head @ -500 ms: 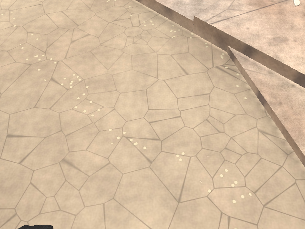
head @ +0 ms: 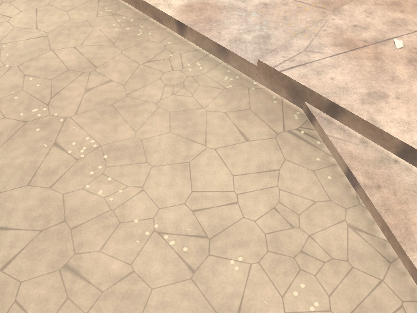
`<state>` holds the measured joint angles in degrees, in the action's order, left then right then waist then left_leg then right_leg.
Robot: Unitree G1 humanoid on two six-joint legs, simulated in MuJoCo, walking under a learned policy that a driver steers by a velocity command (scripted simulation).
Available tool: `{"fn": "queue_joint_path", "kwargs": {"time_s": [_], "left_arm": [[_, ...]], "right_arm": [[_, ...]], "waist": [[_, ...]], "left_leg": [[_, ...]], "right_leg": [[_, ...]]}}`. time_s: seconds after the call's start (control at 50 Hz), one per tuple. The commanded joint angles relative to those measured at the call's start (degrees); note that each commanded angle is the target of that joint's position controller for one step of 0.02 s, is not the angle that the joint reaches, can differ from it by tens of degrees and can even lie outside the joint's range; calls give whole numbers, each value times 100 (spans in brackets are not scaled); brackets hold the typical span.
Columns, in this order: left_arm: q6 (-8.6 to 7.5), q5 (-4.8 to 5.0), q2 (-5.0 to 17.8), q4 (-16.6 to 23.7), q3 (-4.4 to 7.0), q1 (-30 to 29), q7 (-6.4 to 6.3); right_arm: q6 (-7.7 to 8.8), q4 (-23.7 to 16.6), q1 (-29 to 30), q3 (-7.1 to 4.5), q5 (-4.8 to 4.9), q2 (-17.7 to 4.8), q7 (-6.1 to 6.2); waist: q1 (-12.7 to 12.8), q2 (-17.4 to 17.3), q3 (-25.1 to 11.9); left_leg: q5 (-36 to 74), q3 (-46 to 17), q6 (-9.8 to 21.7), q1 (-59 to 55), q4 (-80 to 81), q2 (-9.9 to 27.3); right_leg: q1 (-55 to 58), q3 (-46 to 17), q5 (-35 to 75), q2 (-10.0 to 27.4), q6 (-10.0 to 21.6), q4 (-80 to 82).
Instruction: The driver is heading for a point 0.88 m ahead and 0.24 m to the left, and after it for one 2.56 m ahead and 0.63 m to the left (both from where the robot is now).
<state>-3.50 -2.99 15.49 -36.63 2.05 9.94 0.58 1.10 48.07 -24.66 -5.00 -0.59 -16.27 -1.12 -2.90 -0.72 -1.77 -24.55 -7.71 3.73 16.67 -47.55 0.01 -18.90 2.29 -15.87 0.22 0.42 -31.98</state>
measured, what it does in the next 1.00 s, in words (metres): walks ahead, turning left: left foot, then right foot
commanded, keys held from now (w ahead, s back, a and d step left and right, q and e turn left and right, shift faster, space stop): w+q+shift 0.48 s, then w+shift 0.12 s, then w+e+shift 0.40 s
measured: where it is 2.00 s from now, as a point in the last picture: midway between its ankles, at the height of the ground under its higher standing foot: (112, 73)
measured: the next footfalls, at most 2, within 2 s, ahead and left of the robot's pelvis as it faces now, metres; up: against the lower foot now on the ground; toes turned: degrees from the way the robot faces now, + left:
left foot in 0.42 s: +0.42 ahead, +0.15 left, +0.00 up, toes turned +26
right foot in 0.88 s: +0.88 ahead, +0.28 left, +0.00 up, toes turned +24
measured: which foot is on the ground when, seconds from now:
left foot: up 0.00-0.40, down 0.42-0.88, up 0.90-1.00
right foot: down 0.00-0.42, up 0.44-0.86, down 0.88-1.00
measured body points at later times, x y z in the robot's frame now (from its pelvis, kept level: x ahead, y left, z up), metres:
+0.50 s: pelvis +0.34 +0.10 -0.03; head +0.37 +0.10 +0.42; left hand +0.27 +0.36 -0.15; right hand +0.58 -0.10 -0.14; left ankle +0.38 +0.13 -0.73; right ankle +0.20 -0.13 -0.58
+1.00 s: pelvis +0.79 +0.27 -0.01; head +0.80 +0.29 +0.44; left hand +0.70 +0.55 -0.14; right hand +1.01 +0.08 -0.11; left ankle +0.63 +0.33 -0.60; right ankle +0.84 +0.26 -0.73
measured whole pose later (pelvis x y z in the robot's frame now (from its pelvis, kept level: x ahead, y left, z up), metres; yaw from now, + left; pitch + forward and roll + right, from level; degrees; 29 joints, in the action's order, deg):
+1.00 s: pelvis +0.79 +0.27 -0.01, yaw +21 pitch -1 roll -2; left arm -1.7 -0.8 18.8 -49.3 3.7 21.0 1.1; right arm 5.8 43.4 -12.5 0.3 -3.3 -15.5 0.0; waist 2.3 -0.3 2.7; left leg -16.5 -3.3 1.4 21.6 -78.8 -1.9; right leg -18.1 2.2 -10.9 -10.6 9.2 -29.4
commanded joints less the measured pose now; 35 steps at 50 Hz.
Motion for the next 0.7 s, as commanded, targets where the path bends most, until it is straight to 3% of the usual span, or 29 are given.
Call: {"fn": "queue_joint_path", "kwargs": {"time_s": [0.02,0.04,0.08,0.18,0.24,0.28,0.32,0.34,0.36,0.38,0.4,0.42,0.44,0.46,0.48,0.5,0.52,0.56,0.58,0.62,0.66,0.7], "left_arm": [[-75,22,984,34,298,999,-114],[-86,29,766,34,227,800,-92],[-143,85,660,-121,180,893,-132],[-287,102,455,-588,147,1424,-73],[-327,73,460,-805,144,1466,-116],[-308,88,579,-974,159,1619,-158],[-269,99,844,-1052,189,1667,-204],[-204,96,1052,-1068,236,1677,-245],[-101,65,1280,-1039,298,1538,-278],[0,38,1454,-943,357,1296,-277],[38,37,1435,-835,357,1095,-233],[-15,44,923,-753,271,928,-124],[-168,148,551,22,120,1114,-38],[-328,101,877,168,123,301,-45],[-403,152,795,179,77,268,-46],[-375,101,720,106,32,358,-67],[-266,-6,651,-7,-2,529,-77],[-2,-151,523,-191,-50,819,-11],[69,-148,452,-92,-84,732,29],[78,-63,358,203,-162,-147,85],[30,56,311,303,-205,-697,151],[-7,172,217,344,-238,-1123,216]], "right_arm": [[159,-1012,1328,0,-40,-404,-81],[118,-866,1104,-17,-58,-442,-171],[-3,-818,1146,-17,-149,-419,-315],[-112,-1110,2005,82,-109,-249,-438],[-119,-1358,2650,181,-120,-244,-525],[-108,-1512,3033,268,-119,-168,-566],[-115,-1524,2941,306,-64,-165,-496],[-120,-1441,2597,275,-49,-276,-436],[-109,-1270,1872,199,-30,-470,-373],[-90,-980,772,63,-8,-741,-292],[-50,-578,-427,-133,-47,-1080,-174],[-135,-505,-198,-345,99,-1458,-32],[-206,-812,327,-404,-141,-2129,-64],[-242,-879,42,-398,-117,-1874,5],[-181,-675,109,-347,-85,-1635,66],[-79,-580,281,-251,-87,-1323,96],[35,-641,565,-186,-104,-1184,147],[219,-635,810,-7,-8,-786,149],[308,-589,663,11,12,-801,116],[419,-440,342,24,34,-767,61],[499,-388,170,30,44,-758,2],[593,-230,-205,65,109,-754,-11]], "waist": [[734,749,243],[541,692,242],[479,808,421],[491,530,873],[473,447,1175],[521,337,1289],[343,465,953],[104,651,642],[-324,824,201],[-841,944,-348],[-1322,693,-876],[-962,-599,-697],[-200,-1403,-1379],[-631,-58,-1389],[-330,219,-459],[59,640,38],[326,687,244],[642,631,413],[649,365,499],[372,183,937],[108,144,1056],[-186,99,968]], "left_leg": [[626,2,201,3538,-2076,223],[857,160,88,3238,-2008,375],[1187,394,-57,3189,-2222,522],[1965,528,-46,3822,-2133,545],[2250,1072,118,3476,-1117,553],[2178,1564,344,3001,-334,404],[1963,2073,635,2001,185,-93],[1691,2165,747,1578,240,-329],[1332,2094,873,843,259,-508],[876,1942,1023,-320,253,-678],[791,1473,1196,-2053,845,-746],[183,173,1264,-3146,1276,-84],[-242,-3328,2415,-4485,2377,1348],[-510,-3737,2291,-4250,3076,1409],[-219,-3402,2060,-3244,3384,1379],[339,-2758,1788,-2265,3414,1176],[794,-2178,1649,-1482,3364,912],[960,-1376,1453,-424,3550,386],[1204,-1292,1514,-72,3670,379],[1871,-862,1380,125,4073,230],[2884,-269,1005,-103,4185,22],[4078,28,663,-566,4490,138]], "right_leg": [[2282,-3136,-2872,2177,449,2104],[2045,-2368,-2204,1866,375,2181],[1816,-1427,-1336,1579,339,2420],[1979,-29,340,1489,322,2620],[1864,769,1186,1349,246,2863],[1988,1217,2499,1285,141,2810],[2288,1520,5934,1292,57,2148],[2590,1531,7368,1390,36,1544],[2677,1496,8172,1530,69,560],[2381,1373,8370,1657,215,-771],[1384,1268,7148,1557,229,-2562],[-463,1138,1141,428,56,-4726],[-2837,213,-1153,-285,-264,-6497],[-3244,-668,-524,7,-163,-6358],[-3204,-695,-347,284,-121,-5771],[-2778,-662,-231,590,-113,-5072],[-2295,-634,-276,729,-149,-4759],[-1678,-562,-321,938,-252,-4167],[-1618,-435,-273,972,-311,-3786],[-1885,-146,530,1018,-317,-2766],[-1756,74,1681,908,-124,-1602],[-1381,440,2596,637,153,-692]]}}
